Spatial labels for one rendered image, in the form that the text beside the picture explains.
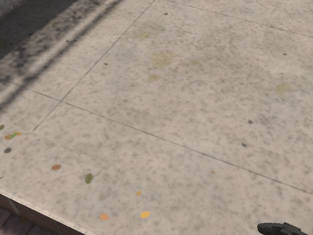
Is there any right robot hand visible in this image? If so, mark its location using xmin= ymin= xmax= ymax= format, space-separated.
xmin=257 ymin=222 xmax=308 ymax=235

